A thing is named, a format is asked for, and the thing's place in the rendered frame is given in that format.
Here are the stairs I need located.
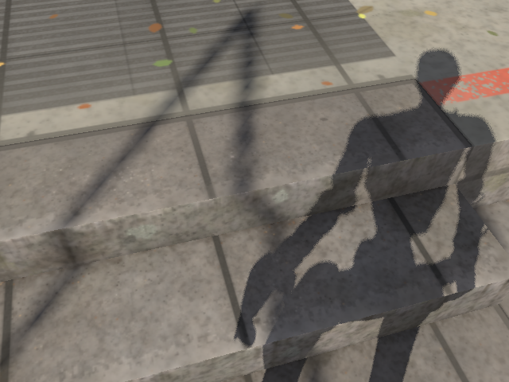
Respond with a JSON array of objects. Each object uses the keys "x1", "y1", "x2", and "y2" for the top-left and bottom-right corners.
[{"x1": 0, "y1": 146, "x2": 509, "y2": 382}]

